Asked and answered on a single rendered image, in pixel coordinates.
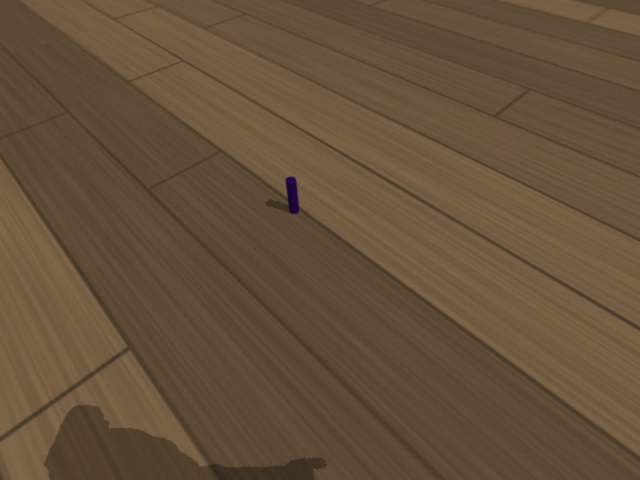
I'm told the can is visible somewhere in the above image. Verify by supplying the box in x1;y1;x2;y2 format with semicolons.
286;177;299;214

